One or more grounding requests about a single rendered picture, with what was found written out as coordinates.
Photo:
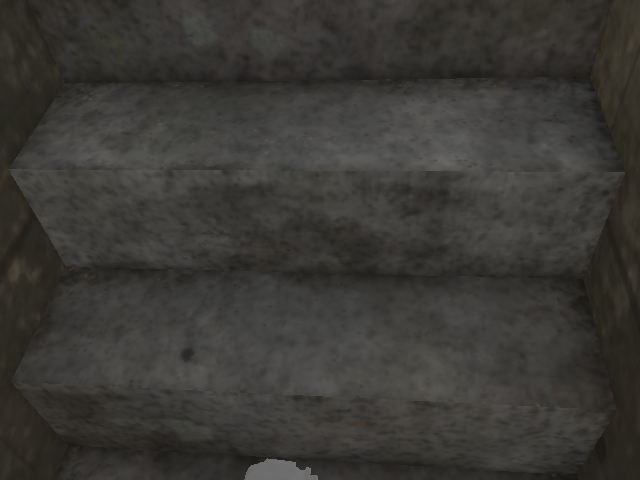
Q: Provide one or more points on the robot left thigh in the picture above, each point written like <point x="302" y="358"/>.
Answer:
<point x="273" y="469"/>

